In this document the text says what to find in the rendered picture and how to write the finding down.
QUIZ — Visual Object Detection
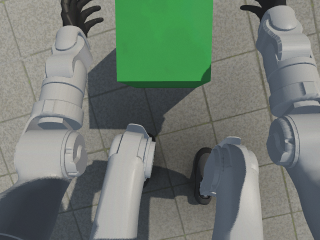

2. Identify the robot left forearm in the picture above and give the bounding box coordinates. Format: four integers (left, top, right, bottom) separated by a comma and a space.
14, 25, 93, 172

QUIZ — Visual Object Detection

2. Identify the right robot hand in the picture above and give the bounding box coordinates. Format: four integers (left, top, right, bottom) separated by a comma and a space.
240, 0, 287, 22

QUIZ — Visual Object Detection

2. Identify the left robot foot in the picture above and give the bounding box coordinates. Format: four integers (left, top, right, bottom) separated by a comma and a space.
143, 133, 156, 188

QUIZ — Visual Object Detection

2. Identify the carton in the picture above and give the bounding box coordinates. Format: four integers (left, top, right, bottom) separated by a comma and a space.
115, 0, 213, 88

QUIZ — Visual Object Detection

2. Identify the left robot hand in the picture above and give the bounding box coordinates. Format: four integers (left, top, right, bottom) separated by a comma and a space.
60, 0, 104, 38

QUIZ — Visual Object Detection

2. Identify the left robot shin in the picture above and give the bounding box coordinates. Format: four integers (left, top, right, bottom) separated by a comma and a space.
107, 123, 149, 180

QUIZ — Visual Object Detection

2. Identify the robot left upper arm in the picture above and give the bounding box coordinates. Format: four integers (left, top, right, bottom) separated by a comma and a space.
0, 129, 88, 240

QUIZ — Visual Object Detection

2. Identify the robot right forearm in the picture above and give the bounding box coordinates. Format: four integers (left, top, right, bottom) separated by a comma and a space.
255, 5, 320, 118

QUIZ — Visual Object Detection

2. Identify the robot right upper arm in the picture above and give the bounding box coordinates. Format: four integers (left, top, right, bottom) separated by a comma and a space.
266, 113, 320, 240

